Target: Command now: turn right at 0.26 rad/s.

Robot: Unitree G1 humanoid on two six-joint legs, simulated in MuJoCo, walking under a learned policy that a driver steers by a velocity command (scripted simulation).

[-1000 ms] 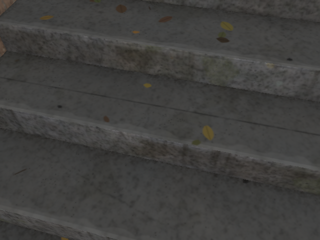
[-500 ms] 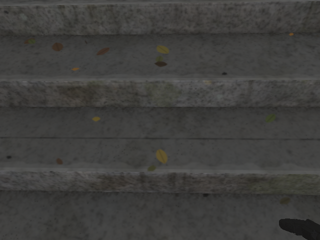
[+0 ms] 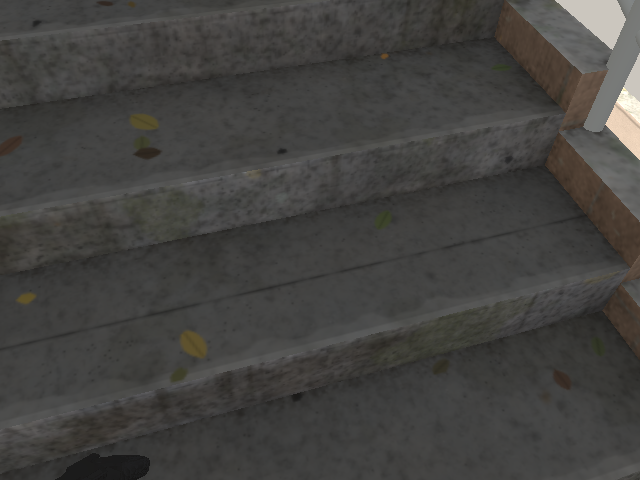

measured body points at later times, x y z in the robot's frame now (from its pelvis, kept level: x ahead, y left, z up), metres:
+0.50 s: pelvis +0.03 -0.01 -0.01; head +0.03 -0.01 +0.44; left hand +0.23 +0.21 -0.10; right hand +0.16 -0.25 -0.12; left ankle -0.01 +0.10 -0.74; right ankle +0.05 -0.12 -0.74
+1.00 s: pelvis +0.02 -0.01 +0.00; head +0.02 -0.01 +0.45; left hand +0.10 +0.23 -0.13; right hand +0.09 -0.25 -0.13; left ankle -0.01 +0.10 -0.74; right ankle +0.05 -0.12 -0.74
